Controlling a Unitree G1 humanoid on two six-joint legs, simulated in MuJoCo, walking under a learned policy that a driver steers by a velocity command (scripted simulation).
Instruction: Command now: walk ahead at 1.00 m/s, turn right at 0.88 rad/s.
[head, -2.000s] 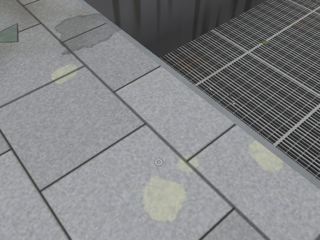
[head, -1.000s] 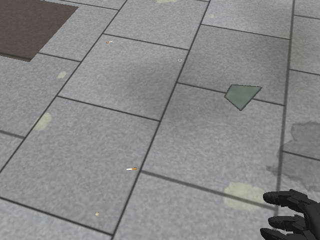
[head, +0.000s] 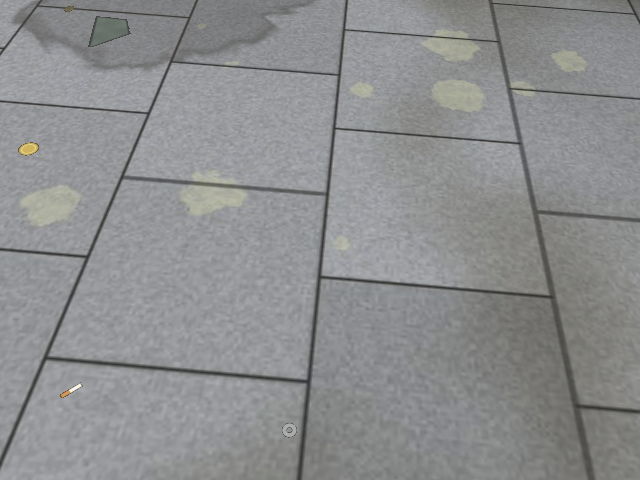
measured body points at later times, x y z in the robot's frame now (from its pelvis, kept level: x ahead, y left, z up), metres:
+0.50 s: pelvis +0.44 -0.06 +0.00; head +0.47 -0.06 +0.44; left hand +0.58 +0.20 -0.14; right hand +0.52 -0.36 -0.07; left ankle +0.58 +0.09 -0.66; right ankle +0.40 -0.07 -0.73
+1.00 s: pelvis +0.71 -0.13 +0.00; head +0.74 -0.17 +0.45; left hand +1.06 -0.15 -0.07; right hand +0.52 -0.35 -0.11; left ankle +0.84 -0.08 -0.73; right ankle +0.68 -0.26 -0.68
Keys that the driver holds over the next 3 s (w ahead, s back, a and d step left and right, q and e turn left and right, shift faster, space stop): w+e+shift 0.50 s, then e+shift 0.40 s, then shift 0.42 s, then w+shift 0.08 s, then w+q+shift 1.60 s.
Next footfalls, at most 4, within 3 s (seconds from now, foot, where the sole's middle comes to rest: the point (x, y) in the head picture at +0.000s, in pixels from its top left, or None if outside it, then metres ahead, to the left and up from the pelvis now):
0.30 right None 0.44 -0.08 -0.77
0.68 left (367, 326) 0.87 -0.10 -0.77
1.10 right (454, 394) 0.70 -0.29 -0.77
1.46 left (384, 343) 0.82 -0.14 -0.77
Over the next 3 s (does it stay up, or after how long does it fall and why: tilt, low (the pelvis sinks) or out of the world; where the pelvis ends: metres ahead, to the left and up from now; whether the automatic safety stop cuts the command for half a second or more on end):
stays up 1.65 -0.66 -0.01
